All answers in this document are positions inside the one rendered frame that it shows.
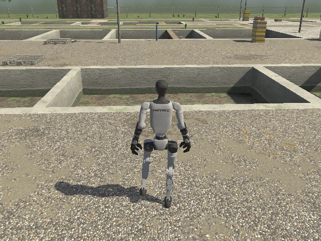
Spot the left robot hand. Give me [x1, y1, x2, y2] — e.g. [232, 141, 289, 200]
[130, 143, 142, 155]

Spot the robot right thigh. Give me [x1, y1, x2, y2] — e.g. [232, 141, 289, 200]
[166, 141, 178, 178]

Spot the right robot forearm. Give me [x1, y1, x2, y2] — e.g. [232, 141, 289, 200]
[180, 122, 190, 143]

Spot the right robot hand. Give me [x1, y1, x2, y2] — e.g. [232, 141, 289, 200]
[180, 141, 191, 153]

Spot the robot left upper arm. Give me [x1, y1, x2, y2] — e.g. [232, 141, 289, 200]
[137, 101, 151, 130]

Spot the left robot forearm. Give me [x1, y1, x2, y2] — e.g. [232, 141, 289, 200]
[131, 122, 142, 145]

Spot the robot right upper arm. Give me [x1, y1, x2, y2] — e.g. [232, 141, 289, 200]
[172, 101, 185, 130]

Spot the robot left thigh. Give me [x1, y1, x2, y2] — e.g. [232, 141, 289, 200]
[143, 139, 154, 165]

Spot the robot thigh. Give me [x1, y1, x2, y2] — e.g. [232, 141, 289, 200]
[143, 139, 154, 165]
[166, 141, 178, 178]

